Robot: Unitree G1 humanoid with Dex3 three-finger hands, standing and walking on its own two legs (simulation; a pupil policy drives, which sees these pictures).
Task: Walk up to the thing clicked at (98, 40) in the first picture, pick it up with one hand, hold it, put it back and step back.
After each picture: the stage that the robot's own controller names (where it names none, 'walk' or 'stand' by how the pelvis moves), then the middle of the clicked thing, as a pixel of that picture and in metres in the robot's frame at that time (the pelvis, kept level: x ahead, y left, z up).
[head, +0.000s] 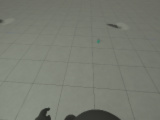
stand; (98, 40) +1.87 -0.23 -0.72
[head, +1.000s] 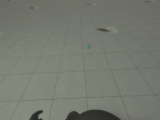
walk; (88, 46) +1.75 +0.14 -0.70
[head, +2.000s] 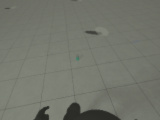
walk; (77, 57) +1.20 +0.31 -0.72
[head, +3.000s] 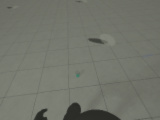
walk; (77, 74) +0.80 +0.23 -0.72
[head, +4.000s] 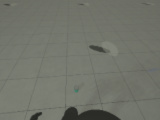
walk; (76, 88) +0.54 +0.17 -0.71
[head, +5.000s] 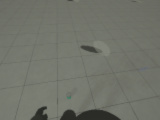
stand; (68, 95) +0.41 +0.21 -0.71
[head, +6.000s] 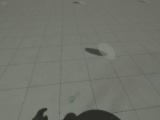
stand; (71, 99) +0.37 +0.20 -0.71
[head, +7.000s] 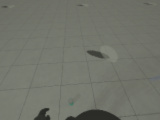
stand; (70, 102) +0.35 +0.21 -0.72
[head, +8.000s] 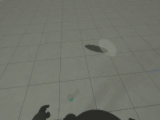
stand; (70, 98) +0.34 +0.22 -0.72
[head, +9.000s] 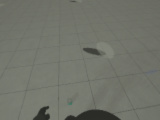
walk; (69, 101) +0.33 +0.23 -0.72
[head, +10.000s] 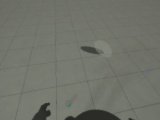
walk; (68, 103) +0.27 +0.21 -0.72
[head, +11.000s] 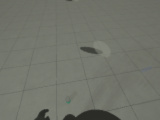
stand; (68, 100) +0.34 +0.24 -0.72
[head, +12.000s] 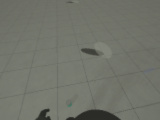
stand; (69, 103) +0.31 +0.24 -0.72
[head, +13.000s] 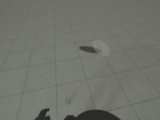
stand; (68, 101) +0.31 +0.25 -0.72
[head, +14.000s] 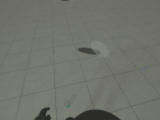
stand; (67, 104) +0.29 +0.25 -0.72
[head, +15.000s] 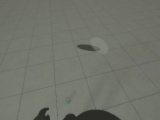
stand; (67, 100) +0.30 +0.26 -0.72
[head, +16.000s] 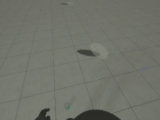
stand; (67, 106) +0.28 +0.25 -0.72
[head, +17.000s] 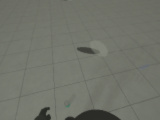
stand; (67, 104) +0.28 +0.25 -0.72
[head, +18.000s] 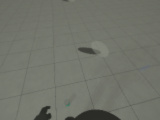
stand; (67, 103) +0.30 +0.25 -0.72
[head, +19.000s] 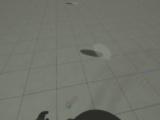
stand; (68, 105) +0.30 +0.24 -0.72
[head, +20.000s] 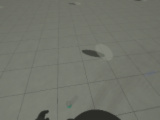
stand; (68, 104) +0.31 +0.23 -0.72
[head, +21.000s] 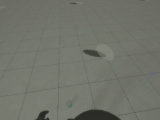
stand; (69, 104) +0.31 +0.23 -0.72
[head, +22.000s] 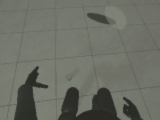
go down; (68, 77) +0.38 +0.19 -0.53
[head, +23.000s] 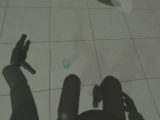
go down; (66, 64) +0.45 +0.19 -0.34
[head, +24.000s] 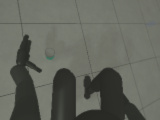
close in; (50, 54) +0.45 +0.21 -0.26
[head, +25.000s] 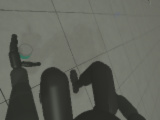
close; (25, 52) +0.44 +0.24 -0.24
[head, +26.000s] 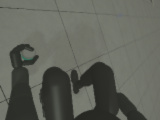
lift; (28, 54) +0.42 +0.23 -0.24
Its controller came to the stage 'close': yes
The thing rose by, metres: 0.23
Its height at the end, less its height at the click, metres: +0.23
